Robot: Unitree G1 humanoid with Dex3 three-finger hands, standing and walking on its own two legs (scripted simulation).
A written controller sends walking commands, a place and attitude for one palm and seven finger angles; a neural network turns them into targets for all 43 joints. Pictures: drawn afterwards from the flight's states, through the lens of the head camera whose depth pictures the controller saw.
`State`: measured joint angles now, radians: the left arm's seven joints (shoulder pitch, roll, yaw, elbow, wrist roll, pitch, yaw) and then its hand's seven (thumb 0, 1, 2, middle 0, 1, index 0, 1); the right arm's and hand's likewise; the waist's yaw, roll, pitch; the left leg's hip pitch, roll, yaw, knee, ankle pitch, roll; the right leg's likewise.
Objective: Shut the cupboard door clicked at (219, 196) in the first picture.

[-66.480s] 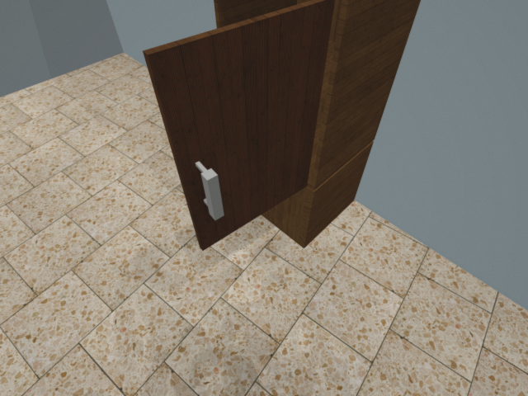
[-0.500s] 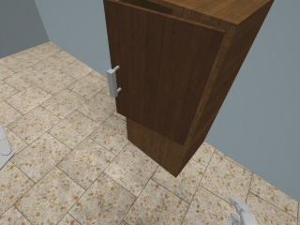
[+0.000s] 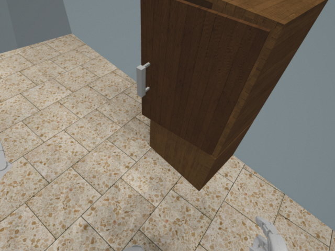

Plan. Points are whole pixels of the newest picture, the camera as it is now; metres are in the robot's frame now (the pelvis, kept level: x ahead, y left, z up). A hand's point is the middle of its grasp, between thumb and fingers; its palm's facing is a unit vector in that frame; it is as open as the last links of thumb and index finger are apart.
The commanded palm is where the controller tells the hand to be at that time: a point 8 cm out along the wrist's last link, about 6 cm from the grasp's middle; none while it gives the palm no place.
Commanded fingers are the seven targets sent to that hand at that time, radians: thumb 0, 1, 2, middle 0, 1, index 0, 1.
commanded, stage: step back with the hand held close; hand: left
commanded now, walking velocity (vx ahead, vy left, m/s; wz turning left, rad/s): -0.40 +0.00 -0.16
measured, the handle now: (144, 79) +0.78 +0.12 -0.06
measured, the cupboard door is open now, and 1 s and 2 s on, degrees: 10 10 10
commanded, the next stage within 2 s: stop stepping back and stand still in 0.18 s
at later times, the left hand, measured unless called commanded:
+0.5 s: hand (0, 221) +0.13 +0.23 +0.19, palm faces +0.35 -0.83 -0.44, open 7.4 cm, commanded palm +0.10 +0.26 +0.19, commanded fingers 0.00 0.90 0.90 -0.20 -0.30 -0.20 -0.30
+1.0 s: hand out of the picture +0.11 +0.26 +0.18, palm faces +0.45 -0.84 -0.30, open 7.4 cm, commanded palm +0.05 +0.29 +0.19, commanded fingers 0.00 0.90 0.90 -0.20 -0.30 -0.20 -0.30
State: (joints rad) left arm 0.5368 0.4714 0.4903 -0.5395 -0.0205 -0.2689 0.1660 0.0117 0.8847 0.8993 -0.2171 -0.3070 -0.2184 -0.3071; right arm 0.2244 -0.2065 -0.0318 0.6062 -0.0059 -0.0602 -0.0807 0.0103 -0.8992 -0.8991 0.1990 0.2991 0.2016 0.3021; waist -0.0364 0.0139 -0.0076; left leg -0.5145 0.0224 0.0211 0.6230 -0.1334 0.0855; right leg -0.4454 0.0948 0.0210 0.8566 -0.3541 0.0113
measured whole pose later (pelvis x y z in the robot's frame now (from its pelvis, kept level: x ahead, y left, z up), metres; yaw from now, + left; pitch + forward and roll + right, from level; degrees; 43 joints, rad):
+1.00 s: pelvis -0.13 +0.01 +0.00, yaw -8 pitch -2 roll -1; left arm 0.43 0.34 0.40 -0.36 -0.04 -0.18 0.19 0.01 0.89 0.90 -0.21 -0.31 -0.21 -0.31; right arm 0.29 -0.23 0.01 0.70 -0.01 -0.07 -0.09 0.01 -0.90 -0.90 0.20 0.30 0.20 0.30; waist 0.02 0.01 -0.08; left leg -0.38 -0.01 0.01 0.64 -0.22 0.03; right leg -0.17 0.00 -0.02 0.62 -0.41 0.01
